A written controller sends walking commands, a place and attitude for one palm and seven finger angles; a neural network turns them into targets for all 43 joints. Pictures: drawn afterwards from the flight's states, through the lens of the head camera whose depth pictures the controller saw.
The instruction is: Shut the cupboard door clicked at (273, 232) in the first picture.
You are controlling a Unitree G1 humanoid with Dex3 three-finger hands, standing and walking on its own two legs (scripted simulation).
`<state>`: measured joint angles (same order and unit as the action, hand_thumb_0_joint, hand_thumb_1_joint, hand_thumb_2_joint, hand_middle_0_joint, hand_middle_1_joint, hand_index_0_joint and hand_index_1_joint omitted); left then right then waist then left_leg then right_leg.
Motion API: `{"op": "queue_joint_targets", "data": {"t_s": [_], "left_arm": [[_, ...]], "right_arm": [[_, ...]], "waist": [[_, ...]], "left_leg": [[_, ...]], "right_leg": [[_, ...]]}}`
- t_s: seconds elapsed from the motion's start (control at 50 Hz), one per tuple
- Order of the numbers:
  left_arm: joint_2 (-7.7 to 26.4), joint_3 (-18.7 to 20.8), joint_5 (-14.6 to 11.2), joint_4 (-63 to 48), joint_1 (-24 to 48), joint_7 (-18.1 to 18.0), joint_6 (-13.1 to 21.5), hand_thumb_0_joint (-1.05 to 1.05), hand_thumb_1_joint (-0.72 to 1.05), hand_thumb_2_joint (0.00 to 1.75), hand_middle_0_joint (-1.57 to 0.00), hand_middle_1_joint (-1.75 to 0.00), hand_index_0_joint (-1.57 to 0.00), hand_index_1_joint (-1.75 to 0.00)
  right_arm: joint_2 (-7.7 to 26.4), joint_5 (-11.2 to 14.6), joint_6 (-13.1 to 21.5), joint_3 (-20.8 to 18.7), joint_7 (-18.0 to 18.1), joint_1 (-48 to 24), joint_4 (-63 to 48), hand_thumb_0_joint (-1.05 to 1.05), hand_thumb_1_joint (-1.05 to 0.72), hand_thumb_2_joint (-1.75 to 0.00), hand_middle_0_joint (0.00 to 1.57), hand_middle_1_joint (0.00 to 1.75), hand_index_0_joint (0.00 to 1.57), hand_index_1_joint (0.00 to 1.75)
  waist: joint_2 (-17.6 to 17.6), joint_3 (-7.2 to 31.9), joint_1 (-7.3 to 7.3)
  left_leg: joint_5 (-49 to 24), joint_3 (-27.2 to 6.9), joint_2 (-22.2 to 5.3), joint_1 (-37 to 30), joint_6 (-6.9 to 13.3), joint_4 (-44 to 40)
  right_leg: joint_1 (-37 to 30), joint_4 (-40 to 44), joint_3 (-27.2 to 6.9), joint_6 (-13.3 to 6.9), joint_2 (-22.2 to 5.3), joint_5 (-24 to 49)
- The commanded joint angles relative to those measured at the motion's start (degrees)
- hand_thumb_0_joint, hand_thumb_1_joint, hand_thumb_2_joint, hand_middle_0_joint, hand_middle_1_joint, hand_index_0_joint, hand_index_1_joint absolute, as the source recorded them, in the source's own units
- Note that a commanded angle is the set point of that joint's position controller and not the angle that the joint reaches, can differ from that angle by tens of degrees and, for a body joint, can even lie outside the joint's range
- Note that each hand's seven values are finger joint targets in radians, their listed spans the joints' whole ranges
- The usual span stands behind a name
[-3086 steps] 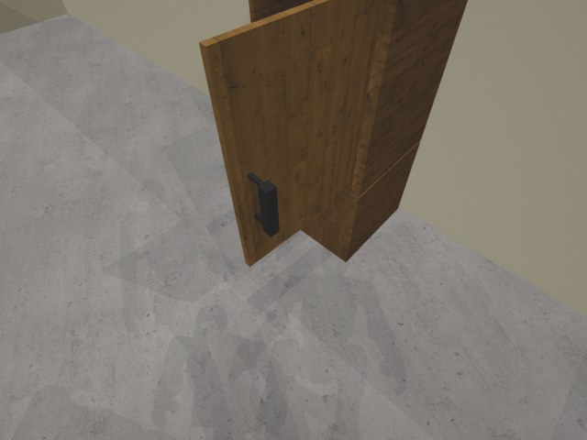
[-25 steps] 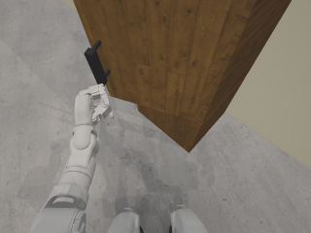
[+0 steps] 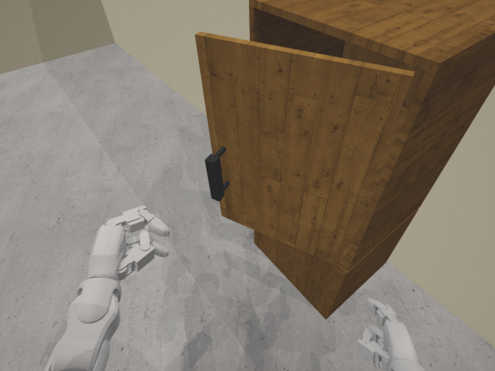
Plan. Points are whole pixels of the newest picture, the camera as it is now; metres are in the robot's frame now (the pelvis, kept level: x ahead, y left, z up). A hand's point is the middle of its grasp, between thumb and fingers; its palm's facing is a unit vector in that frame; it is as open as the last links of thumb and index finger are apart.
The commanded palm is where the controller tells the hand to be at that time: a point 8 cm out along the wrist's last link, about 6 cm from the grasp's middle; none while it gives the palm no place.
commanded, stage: draw the hand back to the body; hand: left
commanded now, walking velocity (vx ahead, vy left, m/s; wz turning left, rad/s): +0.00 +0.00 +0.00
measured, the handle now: (220, 173) +0.62 +0.13 -0.09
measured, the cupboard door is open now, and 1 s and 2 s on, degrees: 23 23 23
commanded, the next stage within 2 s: step back with the hand held close in 0.80 s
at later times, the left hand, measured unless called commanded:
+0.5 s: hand (6, 268) +0.19 +0.28 +0.18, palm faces +0.48 -0.76 -0.44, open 6.7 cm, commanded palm +0.14 +0.31 +0.19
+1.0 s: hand (23, 272) +0.19 +0.27 +0.17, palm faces +0.46 -0.79 -0.41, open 7.4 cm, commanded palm +0.13 +0.30 +0.19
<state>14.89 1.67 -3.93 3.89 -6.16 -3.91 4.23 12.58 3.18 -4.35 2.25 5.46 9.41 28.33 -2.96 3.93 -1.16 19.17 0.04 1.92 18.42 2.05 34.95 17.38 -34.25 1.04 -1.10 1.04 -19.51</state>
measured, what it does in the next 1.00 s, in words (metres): stands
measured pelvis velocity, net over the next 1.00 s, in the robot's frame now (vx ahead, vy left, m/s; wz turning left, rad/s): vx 0.00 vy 0.00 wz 0.01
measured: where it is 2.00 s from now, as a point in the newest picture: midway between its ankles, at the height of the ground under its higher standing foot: outside the picture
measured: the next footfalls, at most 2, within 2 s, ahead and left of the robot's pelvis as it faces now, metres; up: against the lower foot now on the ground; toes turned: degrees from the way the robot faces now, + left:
none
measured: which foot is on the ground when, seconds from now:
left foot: down 0.00-1.00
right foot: down 0.00-1.00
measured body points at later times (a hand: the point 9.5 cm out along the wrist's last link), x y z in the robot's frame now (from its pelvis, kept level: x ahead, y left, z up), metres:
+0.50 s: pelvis +0.01 +0.01 +0.01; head -0.02 -0.03 +0.46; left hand +0.15 +0.32 +0.21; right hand +0.19 -0.21 -0.08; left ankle -0.01 +0.10 -0.73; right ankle -0.02 -0.11 -0.73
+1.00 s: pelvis +0.00 +0.00 +0.01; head -0.02 -0.03 +0.46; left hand +0.16 +0.31 +0.20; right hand +0.19 -0.22 -0.07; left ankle -0.01 +0.10 -0.73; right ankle -0.02 -0.11 -0.73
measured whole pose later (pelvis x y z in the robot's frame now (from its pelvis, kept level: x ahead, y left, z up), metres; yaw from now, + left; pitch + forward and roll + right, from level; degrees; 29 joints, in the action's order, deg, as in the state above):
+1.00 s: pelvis +0.00 +0.00 +0.01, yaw +0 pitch -2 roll -1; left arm 19.8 21.0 -4.5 -20.1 -26.7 -5.5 6.5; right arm 13.4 1.4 4.0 1.3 4.2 11.4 35.1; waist -5.0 1.7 -2.8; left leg 15.1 -0.7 1.3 9.8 2.0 26.8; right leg 7.4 -23.4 1.6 -1.1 1.6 -14.3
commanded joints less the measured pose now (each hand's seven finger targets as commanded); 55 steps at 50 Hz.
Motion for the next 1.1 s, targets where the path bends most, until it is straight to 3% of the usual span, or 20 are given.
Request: {"op": "queue_joint_targets", "data": {"t_s": [0.0, 0.06, 0.16, 0.28, 0.32, 0.36, 0.4, 0.46, 0.54, 0.64, 0.66, 0.7, 0.8, 0.9, 0.92, 0.94, 0.98, 1.04, 1.08], "left_arm": [[7.36, 5.55, -0.05, -20.19, 6.43, -0.8, 1.37, 0.0, 0.9, 0.9, -0.75, -0.9, -0.75, -0.9], [9.14, 8.37, -0.02, -22.35, 1.72, -0.89, 0.3, 0.0, 0.9, 0.9, -0.67, -0.81, -0.67, -0.81], [13.15, 14.75, -0.04, -29.52, -2.99, -1.49, 0.32, 0.0, 0.9, 0.9, -0.53, -0.66, -0.53, -0.66], [15.03, 19.78, -0.25, -36.73, -9.55, -2.13, 1.05, 0.0, 0.9, 0.9, -0.36, -0.48, -0.36, -0.48], [16.14, 22.14, -0.34, -38.38, -11.41, -2.35, 1.44, 0.0, 0.9, 0.9, -0.31, -0.42, -0.31, -0.42], [18.15, 25.83, -0.75, -37.34, -15.11, -2.49, 1.68, 0.0, 0.9, 0.9, -0.25, -0.36, -0.25, -0.36], [18.44, 27.54, -1.06, -38.85, -16.38, -2.43, 2.38, 0.0, 0.9, 0.9, -0.2, -0.3, -0.2, -0.3], [13.87, 23.13, -0.75, -34.32, -16.42, -2.0, 2.24, 0.0, 0.9, 0.9, -0.2, -0.3, -0.2, -0.3], [15.13, 23.44, -0.46, -35.11, -13.46, -2.51, 2.87, 0.0, 0.9, 0.9, -0.2, -0.3, -0.2, -0.3], [17.42, 25.19, -0.3, -38.51, -12.62, -2.95, 3.98, 0.0, 0.9, 0.9, -0.2, -0.3, -0.2, -0.3], [18.77, 26.46, -0.45, -38.16, -13.25, -3.03, 3.91, 0.0, 0.9, 0.9, -0.2, -0.3, -0.2, -0.3], [17.33, 25.55, -0.45, -37.89, -13.66, -2.88, 3.99, 0.0, 0.9, 0.9, -0.2, -0.3, -0.2, -0.3], [16.42, 25.4, -0.87, -36.01, -14.17, -2.41, 3.83, 0.0, 0.9, 0.9, -0.2, -0.3, -0.2, -0.3], [15.64, 24.73, -0.93, -35.85, -15.25, -2.13, 3.74, 0.0, 0.9, 0.9, -0.2, -0.3, -0.2, -0.3], [21.15, 30.26, -0.48, -39.16, -9.66, -2.86, 6.38, 0.0, 0.9, 0.9, -0.2, -0.3, -0.2, -0.3], [18.19, 28.16, -0.56, -34.5, -14.75, -2.79, 7.04, 0.0, 0.9, 0.9, -0.2, -0.3, -0.2, -0.3], [17.42, 27.09, -0.23, -34.97, -16.74, -2.76, 8.22, 0.0, 0.9, 0.9, -0.2, -0.3, -0.2, -0.3], [17.43, 27.23, -0.34, -35.9, -19.71, -3.2, 9.01, 0.0, 0.9, 0.9, -0.2, -0.3, -0.2, -0.3], [18.67, 28.37, -0.47, -37.31, -20.72, -3.41, 9.16, 0.0, 0.9, 0.9, -0.2, -0.3, -0.2, -0.3]], "right_arm": [[5.26, -0.81, 4.13, -1.04, -0.12, -4.28, -6.98, 0.0, -0.9, -0.9, 0.2, 0.3, 0.2, 0.3], [5.65, -1.45, 5.07, -0.98, -0.4, -4.65, -6.33, 0.0, -0.9, -0.9, 0.2, 0.3, 0.2, 0.3], [5.4, -1.83, 6.68, -1.03, -0.9, -5.43, -5.47, 0.0, -0.9, -0.9, 0.2, 0.3, 0.2, 0.3], [5.24, -1.9, 8.8, -1.47, -1.51, -5.8, -4.54, 0.0, -0.9, -0.9, 0.2, 0.3, 0.2, 0.3], [5.38, -1.98, 9.48, -1.84, -1.56, -5.69, -4.07, 0.0, -0.9, -0.9, 0.2, 0.3, 0.2, 0.3], [5.71, -2.03, 10.02, -2.25, -1.48, -5.64, -3.56, 0.0, -0.9, -0.9, 0.2, 0.3, 0.2, 0.3], [5.42, -1.68, 10.21, -2.49, -1.56, -5.79, -3.51, 0.0, -0.9, -0.9, 0.2, 0.3, 0.2, 0.3], [6.24, -1.79, 10.7, -2.9, -1.6, -5.34, -2.41, 0.0, -0.9, -0.9, 0.2, 0.3, 0.2, 0.3], [6.55, -1.78, 11.16, -3.23, -1.03, -5.24, -2.45, 0.0, -0.9, -0.9, 0.2, 0.3, 0.2, 0.3], [5.94, -1.89, 12.38, -2.81, -0.61, -6.22, -2.29, 0.0, -0.9, -0.9, 0.2, 0.3, 0.2, 0.3], [6.23, -2.05, 12.61, -2.7, -0.48, -6.17, -2.02, 0.0, -0.9, -0.9, 0.2, 0.3, 0.2, 0.3], [5.63, -1.94, 12.81, -2.47, -0.55, -6.44, -1.98, 0.0, -0.9, -0.9, 0.2, 0.3, 0.2, 0.3], [5.69, -1.89, 12.82, -2.6, -0.73, -6.42, -1.96, 0.0, -0.9, -0.9, 0.2, 0.3, 0.2, 0.3], [5.75, -2.0, 12.6, -2.85, -0.94, -6.06, -1.86, 0.0, -0.9, -0.9, 0.2, 0.3, 0.2, 0.3], [7.89, -1.55, 11.36, -3.66, -1.02, -5.79, -3.23, 0.0, -0.9, -0.9, 0.2, 0.3, 0.2, 0.3], [7.45, -1.97, 10.7, -3.72, -0.85, -5.37, -1.99, 0.0, -0.9, -0.9, 0.2, 0.3, 0.2, 0.3], [7.2, -2.03, 9.62, -4.22, -0.98, -5.54, -1.88, 0.0, -0.9, -0.9, 0.2, 0.3, 0.2, 0.3], [7.68, -1.97, 8.3, -4.88, -0.71, -5.06, -2.45, 0.0, -0.9, -0.9, 0.2, 0.3, 0.2, 0.3], [7.87, -1.86, 7.59, -5.02, -0.26, -5.3, -3.16, 0.0, -0.9, -0.9, 0.2, 0.3, 0.2, 0.3]], "waist": [[-0.16, 6.29, 0.48], [1.77, 3.83, -0.17], [-1.09, 4.63, -1.32], [-2.3, 3.91, -1.99], [-2.27, 3.74, -2.2], [0.58, 2.46, -2.83], [-0.44, 2.35, -2.87], [1.69, -2.08, -1.84], [2.13, -0.89, -1.92], [-1.51, 1.08, -2.71], [-0.77, 0.47, -3.04], [-3.03, -1.41, -2.88], [-1.76, -3.13, -2.75], [-0.62, -1.52, -2.59], [-1.15, -3.64, -0.07], [1.87, -2.73, 0.27], [3.56, -1.12, 0.51], [1.41, 2.72, 0.78], [-0.29, 4.91, 0.58]], "left_leg": [[-19.66, -1.35, -2.57, -10.51, -0.79, -8.51], [-20.6, -1.44, -2.79, -11.1, -0.85, -10.34], [-23.38, -1.35, -2.88, -12.85, -1.32, -11.79], [-25.54, -1.58, -3.13, -13.21, -1.81, -12.49], [-25.9, -1.7, -3.23, -13.11, -1.98, -12.56], [-24.76, -1.42, -3.05, -11.85, -1.66, -12.51], [-22.85, -0.94, -3.12, -11.72, -1.65, -12.65], [-18.88, -1.1, -3.15, -10.65, -1.32, -13.48], [-14.54, -1.3, -2.84, -11.08, -0.66, -13.87], [-14.2, -1.02, -2.43, -11.33, -0.56, -13.88], [-14.2, -1.24, -2.46, -10.57, -0.58, -13.94], [-14.4, -0.86, -2.46, -10.29, -0.76, -14.07], [-12.92, -0.71, -2.64, -10.05, -0.68, -14.38], [-14.5, -0.4, -2.67, -10.69, -0.47, -14.09], [-9.43, -2.21, -3.72, -6.37, 0.8, -10.87], [-9.23, -2.79, -3.37, -7.01, 0.81, -8.94], [-10.67, -2.86, -3.3, -6.78, 0.52, -6.87], [-16.0, -3.06, -4.21, -7.23, 0.2, -8.34], [-24.02, -3.62, -5.24, -7.1, 0.0, -9.39]], "right_leg": [[-6.38, 7.6, 0.56, -0.34, -1.02, 18.99], [-8.04, 9.66, 0.75, -0.23, -1.0, 19.34], [-11.32, 11.13, 0.74, -0.3, -1.27, 20.28], [-12.25, 11.84, 1.04, -0.1, -1.36, 20.13], [-12.17, 11.77, 1.25, -0.01, -1.25, 19.84], [-12.39, 12.25, 1.25, 0.03, -1.3, 20.12], [-12.04, 12.2, 1.12, 0.12, -1.4, 18.74], [-9.07, 13.2, 1.26, 0.27, -1.45, 15.24], [-8.74, 13.22, 0.8, 0.35, -1.5, 11.41], [-10.51, 13.32, 0.28, 0.11, -1.67, 11.31], [-10.94, 13.68, 0.33, 0.05, -1.68, 11.46], [-10.22, 13.73, 0.18, -0.04, -1.66, 11.77], [-9.36, 14.61, -0.16, 0.12, -1.56, 10.27], [-10.15, 14.39, -0.27, 0.27, -1.58, 12.21], [-6.0, 17.46, -6.51, -0.17, -5.03, 11.7], [-4.8, 18.34, -7.43, -0.82, -6.82, 11.19], [-4.15, 17.79, -8.2, -1.62, -8.8, 13.58], [-6.15, 13.54, -5.86, -1.24, -7.96, 19.45], [-8.73, 9.7, -3.78, -0.5, -6.65, 25.86]]}}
